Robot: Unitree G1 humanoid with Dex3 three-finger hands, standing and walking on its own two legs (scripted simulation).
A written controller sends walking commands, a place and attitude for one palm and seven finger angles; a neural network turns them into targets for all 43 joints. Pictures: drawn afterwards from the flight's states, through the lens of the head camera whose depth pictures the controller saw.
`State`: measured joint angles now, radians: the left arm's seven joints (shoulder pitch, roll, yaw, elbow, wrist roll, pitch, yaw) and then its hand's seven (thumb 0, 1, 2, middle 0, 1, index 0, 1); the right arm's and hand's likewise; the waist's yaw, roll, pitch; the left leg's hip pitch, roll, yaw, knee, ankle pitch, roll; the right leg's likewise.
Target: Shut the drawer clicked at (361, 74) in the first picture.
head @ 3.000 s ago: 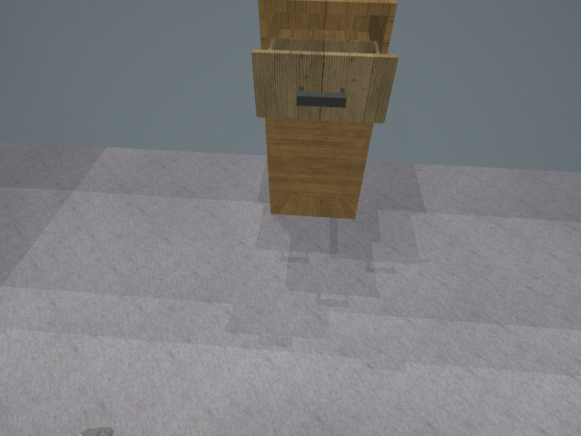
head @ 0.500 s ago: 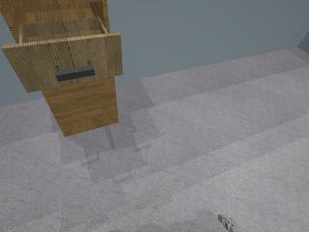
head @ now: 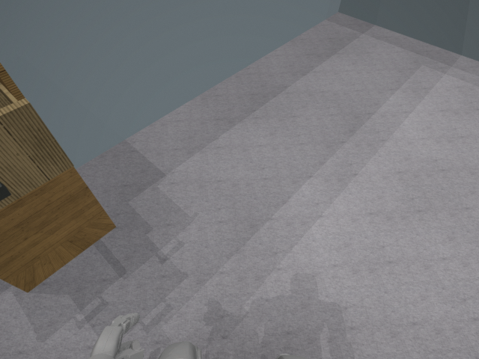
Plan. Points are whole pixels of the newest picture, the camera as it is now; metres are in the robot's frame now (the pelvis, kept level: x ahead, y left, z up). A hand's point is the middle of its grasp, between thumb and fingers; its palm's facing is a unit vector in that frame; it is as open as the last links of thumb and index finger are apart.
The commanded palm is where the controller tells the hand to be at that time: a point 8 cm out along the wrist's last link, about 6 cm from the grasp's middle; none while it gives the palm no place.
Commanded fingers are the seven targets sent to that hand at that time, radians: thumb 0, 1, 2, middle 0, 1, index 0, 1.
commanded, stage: walk to a spot facing it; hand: left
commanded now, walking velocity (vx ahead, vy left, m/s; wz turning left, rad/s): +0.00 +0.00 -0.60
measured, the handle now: out of the picture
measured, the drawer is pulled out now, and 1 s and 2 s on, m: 0.30 0.30 0.30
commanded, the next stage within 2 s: turn to face it in 1.56 s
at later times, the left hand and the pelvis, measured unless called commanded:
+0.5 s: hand out of the picture +0.13 +0.24 -0.16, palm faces -0.25 -0.95 -0.17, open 7.4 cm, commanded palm none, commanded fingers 0.00 0.90 0.90 -0.20 -0.30 -0.20 -0.30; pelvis +0.02 +0.06 +0.02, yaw -19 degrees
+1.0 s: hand (167, 331) +0.19 +0.14 -0.14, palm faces -0.52 -0.83 -0.21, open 7.4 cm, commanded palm none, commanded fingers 0.00 0.90 0.90 -0.20 -0.30 -0.20 -0.30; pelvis +0.02 +0.02 +0.01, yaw -36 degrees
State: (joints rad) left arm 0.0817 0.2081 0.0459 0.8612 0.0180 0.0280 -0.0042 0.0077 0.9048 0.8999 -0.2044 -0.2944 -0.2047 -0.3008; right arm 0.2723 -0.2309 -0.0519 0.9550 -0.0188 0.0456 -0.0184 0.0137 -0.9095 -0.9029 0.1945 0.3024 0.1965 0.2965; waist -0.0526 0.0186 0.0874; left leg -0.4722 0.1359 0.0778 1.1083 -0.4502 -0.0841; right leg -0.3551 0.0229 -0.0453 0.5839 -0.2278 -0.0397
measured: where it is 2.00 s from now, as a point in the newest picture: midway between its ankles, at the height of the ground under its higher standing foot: outside the picture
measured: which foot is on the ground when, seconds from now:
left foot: up 0.00-0.16, down 0.18-0.68, up 0.70-1.00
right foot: down 0.00-0.18, up 0.20-0.66, down 0.68-1.00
